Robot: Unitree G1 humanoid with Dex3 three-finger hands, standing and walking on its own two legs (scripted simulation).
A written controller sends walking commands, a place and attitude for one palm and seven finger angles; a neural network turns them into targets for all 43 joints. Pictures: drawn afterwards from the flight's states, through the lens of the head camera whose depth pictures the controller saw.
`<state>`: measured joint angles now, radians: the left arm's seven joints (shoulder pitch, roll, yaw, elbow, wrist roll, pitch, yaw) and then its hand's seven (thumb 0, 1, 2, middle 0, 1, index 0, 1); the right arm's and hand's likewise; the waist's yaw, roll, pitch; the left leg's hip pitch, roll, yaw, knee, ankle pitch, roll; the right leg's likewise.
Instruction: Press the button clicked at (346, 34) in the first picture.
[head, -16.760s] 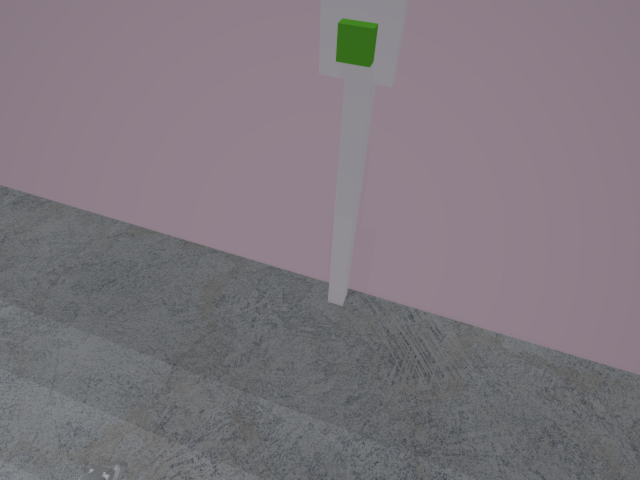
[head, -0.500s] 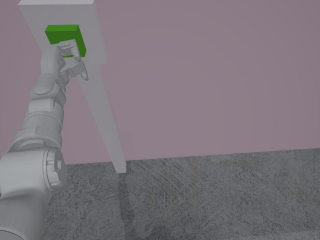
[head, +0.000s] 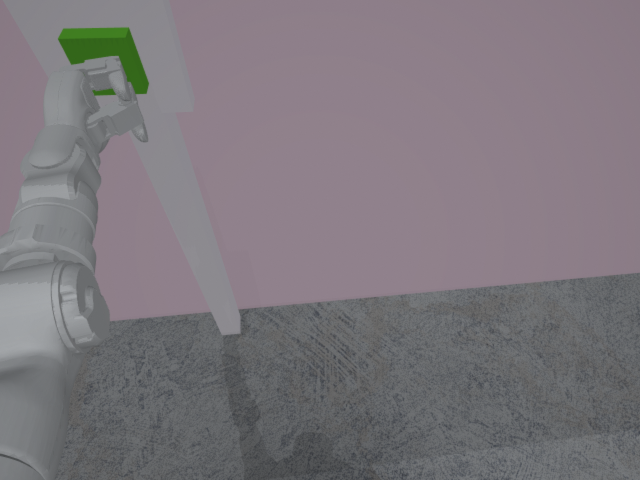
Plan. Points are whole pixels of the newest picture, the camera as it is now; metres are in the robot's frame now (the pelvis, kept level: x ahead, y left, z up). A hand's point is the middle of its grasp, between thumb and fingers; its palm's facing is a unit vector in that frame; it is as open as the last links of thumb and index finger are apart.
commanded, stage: press the button with the knuckle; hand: left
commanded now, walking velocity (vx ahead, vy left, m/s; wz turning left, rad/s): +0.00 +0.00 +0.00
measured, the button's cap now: (108, 59) +0.58 +0.21 +0.20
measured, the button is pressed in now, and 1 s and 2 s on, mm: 6 0 0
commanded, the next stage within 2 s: hold the button down briefly in 0.14 s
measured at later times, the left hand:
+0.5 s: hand (132, 104) +0.52 +0.18 +0.18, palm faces +0.04 -1.00 -0.01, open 3.0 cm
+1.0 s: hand (133, 115) +0.50 +0.18 +0.18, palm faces +0.04 -1.00 +0.01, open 3.1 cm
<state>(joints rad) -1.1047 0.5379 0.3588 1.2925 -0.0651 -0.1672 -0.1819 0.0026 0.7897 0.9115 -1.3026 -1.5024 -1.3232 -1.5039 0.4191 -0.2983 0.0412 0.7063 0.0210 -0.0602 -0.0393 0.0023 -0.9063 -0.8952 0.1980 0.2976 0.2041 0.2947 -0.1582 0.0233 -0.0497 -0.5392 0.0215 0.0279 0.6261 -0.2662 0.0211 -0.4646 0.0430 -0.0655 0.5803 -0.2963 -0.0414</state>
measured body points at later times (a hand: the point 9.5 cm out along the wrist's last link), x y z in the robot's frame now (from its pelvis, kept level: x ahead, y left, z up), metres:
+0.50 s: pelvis -0.01 +0.01 +0.00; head +0.07 +0.01 +0.44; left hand +0.52 +0.24 +0.18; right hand -0.05 -0.26 -0.11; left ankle +0.02 +0.11 -0.73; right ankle -0.01 -0.09 -0.73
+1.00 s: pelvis +0.00 +0.00 +0.00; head +0.05 +0.01 +0.45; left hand +0.49 +0.23 +0.18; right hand +0.01 -0.26 -0.12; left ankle +0.02 +0.11 -0.73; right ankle -0.01 -0.09 -0.73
